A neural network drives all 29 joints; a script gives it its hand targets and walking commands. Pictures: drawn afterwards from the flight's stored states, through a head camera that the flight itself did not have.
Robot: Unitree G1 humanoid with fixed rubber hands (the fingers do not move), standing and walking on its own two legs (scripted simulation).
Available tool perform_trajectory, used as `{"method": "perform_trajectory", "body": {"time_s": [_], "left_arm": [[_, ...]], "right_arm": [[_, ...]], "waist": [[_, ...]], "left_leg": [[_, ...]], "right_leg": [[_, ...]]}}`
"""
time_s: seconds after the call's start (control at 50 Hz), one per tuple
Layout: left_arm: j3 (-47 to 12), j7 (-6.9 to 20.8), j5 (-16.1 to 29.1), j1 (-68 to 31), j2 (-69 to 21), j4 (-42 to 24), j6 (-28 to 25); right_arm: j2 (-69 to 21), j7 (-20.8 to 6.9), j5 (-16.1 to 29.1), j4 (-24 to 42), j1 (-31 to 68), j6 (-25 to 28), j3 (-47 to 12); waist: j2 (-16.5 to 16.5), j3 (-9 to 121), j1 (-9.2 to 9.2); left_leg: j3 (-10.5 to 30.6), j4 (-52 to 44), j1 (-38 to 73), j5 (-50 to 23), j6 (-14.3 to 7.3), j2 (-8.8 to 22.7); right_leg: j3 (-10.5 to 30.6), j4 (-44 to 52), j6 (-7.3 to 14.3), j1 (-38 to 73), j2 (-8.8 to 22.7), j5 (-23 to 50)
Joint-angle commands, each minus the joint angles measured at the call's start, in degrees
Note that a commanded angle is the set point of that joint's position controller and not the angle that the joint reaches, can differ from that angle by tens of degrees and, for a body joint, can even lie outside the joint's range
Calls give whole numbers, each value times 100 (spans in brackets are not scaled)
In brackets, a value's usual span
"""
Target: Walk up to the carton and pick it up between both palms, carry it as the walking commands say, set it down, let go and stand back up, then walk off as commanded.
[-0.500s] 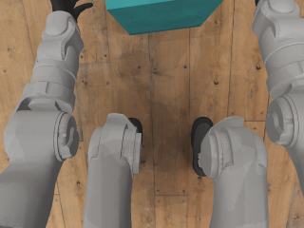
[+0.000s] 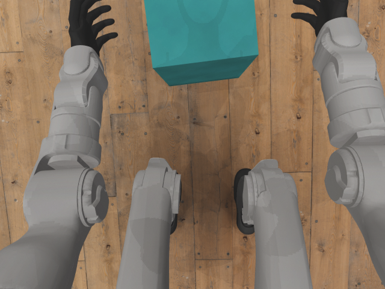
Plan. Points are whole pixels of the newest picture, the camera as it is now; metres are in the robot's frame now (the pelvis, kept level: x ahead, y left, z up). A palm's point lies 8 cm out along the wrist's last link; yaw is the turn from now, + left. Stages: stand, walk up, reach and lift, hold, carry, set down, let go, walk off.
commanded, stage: set down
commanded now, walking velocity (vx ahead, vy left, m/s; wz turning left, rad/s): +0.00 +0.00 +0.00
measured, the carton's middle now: (199, 32) +0.60 +0.02 -0.33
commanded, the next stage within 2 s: let go in 0.86 s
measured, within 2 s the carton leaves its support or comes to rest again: neither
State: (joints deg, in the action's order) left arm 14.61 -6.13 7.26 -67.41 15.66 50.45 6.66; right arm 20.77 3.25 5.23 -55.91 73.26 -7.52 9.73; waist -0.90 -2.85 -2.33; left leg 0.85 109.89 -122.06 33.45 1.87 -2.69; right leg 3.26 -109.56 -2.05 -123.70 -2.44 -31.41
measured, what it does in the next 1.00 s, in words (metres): rises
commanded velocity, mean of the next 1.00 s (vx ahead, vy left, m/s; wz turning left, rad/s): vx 0.00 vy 0.00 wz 0.00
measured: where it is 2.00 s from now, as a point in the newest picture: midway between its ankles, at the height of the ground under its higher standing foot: (206, 212)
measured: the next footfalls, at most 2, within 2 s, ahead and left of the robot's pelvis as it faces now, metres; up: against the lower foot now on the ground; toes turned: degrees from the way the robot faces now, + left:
none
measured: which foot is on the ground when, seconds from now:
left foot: down 0.00-1.00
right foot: down 0.00-1.00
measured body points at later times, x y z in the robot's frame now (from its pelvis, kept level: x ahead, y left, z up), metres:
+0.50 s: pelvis +0.01 +0.00 +0.12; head +0.33 -0.01 +0.45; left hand +0.53 +0.21 +0.02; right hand +0.56 -0.19 +0.02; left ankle +0.09 +0.12 -0.42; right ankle +0.10 -0.13 -0.42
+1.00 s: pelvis +0.04 -0.01 +0.23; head +0.34 -0.01 +0.56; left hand +0.51 +0.21 +0.11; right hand +0.54 -0.19 +0.11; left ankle +0.09 +0.12 -0.42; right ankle +0.10 -0.13 -0.42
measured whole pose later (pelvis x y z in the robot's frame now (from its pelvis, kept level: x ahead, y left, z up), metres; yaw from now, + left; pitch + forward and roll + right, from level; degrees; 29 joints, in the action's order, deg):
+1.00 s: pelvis +0.04 -0.01 +0.23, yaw -1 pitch +43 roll +1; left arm 22.8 1.8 -5.6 -52.8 10.0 44.2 6.2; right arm 12.6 0.4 -8.4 -49.6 59.8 -7.9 18.3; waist -1.0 2.6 -2.4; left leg 2.0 55.2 -81.5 17.0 1.5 -1.4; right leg 3.1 -55.4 -0.8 -82.9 -1.3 -15.7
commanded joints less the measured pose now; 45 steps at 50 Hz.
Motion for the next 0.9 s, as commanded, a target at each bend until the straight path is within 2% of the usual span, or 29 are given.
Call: {"method": "perform_trajectory", "body": {"time_s": [0.0, 0.18, 0.58, 0.72, 0.8, 0.88], "left_arm": [[165, 39, -58, -1063, 642, -701, -80], [285, 124, -135, -881, 613, -1025, 58], [571, 416, -518, -270, 321, -1230, 68], [709, 519, -717, -60, 177, -1208, -8], [828, 613, -912, 26, 30, -996, -82], [921, 691, -1156, 294, -4, -960, -119]], "right_arm": [[579, -27, -96, 718, 1306, 78, 129], [544, -56, -210, 1100, 1165, -94, 177], [271, -269, -600, 1234, 651, -149, 416], [124, -326, -786, 1114, 476, -81, 545], [-65, -388, -1028, 822, 358, 1, 723], [-195, -382, -1263, 821, 80, 51, 889]], "waist": [[-240, 6352, -138], [-307, 6796, -160], [-388, 6535, -221], [-351, 6091, -242], [-306, 5395, -197], [-283, 5394, -152]], "left_leg": [[-565, -1317, 3110, -2212, 125, -101], [-596, -2167, 3795, -2325, 101, -169], [-531, -4367, 5150, -2948, 97, -181], [-450, -5242, 5669, -3042, 86, -165], [-376, -5617, 5720, -2854, 83, -140], [-365, -5763, 5960, -2949, 101, -148]], "right_leg": [[-564, 1030, 20, 3771, -175, 1969], [-557, 1914, -8, 4535, -230, 2094], [-381, 4120, -12, 6405, -192, 2828], [-281, 4978, -14, 7046, -150, 2951], [-287, 5355, -12, 6986, -140, 2728], [-293, 5533, -19, 7293, -130, 2883]]}}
